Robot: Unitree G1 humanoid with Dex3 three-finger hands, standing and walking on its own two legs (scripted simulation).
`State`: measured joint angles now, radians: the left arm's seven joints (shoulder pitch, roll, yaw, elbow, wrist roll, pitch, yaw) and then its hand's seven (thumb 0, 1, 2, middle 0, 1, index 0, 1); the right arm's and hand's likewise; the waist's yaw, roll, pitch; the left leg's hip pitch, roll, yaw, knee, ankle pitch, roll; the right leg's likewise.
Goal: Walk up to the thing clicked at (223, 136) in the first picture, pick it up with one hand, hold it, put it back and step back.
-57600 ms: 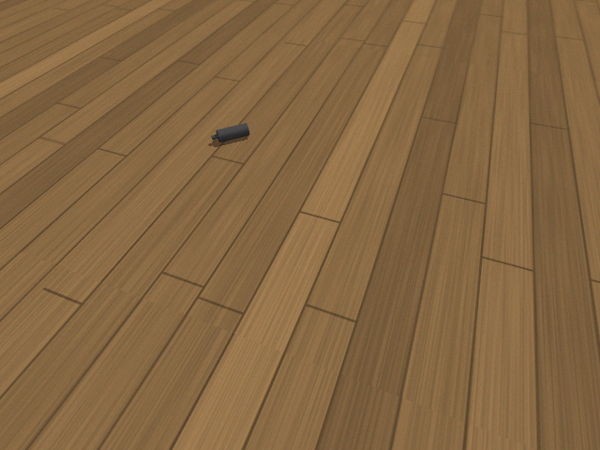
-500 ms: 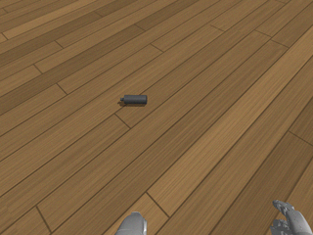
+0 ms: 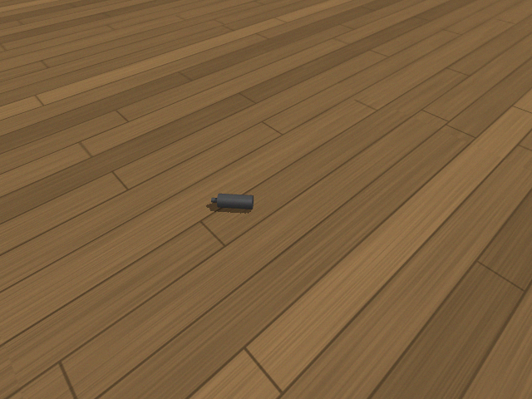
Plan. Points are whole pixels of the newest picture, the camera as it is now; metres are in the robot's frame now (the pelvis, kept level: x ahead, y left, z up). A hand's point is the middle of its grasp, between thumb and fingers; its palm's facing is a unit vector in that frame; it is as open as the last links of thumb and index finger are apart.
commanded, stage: step back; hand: left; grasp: from above
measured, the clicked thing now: (232, 201) +1.16 +0.23 -0.73
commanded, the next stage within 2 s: stand in 0.68 s
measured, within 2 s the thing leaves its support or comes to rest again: neither
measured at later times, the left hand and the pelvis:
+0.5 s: hand out of the picture +0.11 +0.30 -0.16, palm faces +0.06 -0.93 -0.37, open 7.4 cm; pelvis +0.05 +0.03 +0.00, yaw +2 degrees
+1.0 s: hand out of the picture +0.12 +0.27 -0.14, palm faces +0.01 -0.94 -0.34, open 7.4 cm; pelvis +0.05 +0.02 +0.02, yaw +2 degrees
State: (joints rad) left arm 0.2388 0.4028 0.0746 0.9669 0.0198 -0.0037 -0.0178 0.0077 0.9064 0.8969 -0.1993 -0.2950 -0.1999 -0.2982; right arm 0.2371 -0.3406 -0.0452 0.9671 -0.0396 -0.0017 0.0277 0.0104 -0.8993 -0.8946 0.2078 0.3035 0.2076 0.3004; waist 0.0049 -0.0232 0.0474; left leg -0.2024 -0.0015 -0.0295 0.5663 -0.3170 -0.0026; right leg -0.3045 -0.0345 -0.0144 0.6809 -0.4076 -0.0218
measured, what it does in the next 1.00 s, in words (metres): steps on the spot: left foot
